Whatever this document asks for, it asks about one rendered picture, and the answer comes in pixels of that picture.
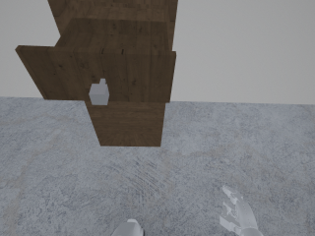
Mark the left robot shin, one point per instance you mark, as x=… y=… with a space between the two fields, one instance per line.
x=132 y=220

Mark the drawer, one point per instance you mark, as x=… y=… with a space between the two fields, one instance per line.
x=132 y=56

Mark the handle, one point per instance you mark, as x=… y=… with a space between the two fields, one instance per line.
x=99 y=93

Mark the cabinet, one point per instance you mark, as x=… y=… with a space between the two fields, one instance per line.
x=122 y=123

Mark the right robot hand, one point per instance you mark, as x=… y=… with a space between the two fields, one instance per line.
x=238 y=217

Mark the left robot thigh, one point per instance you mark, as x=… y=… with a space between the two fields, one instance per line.
x=129 y=229

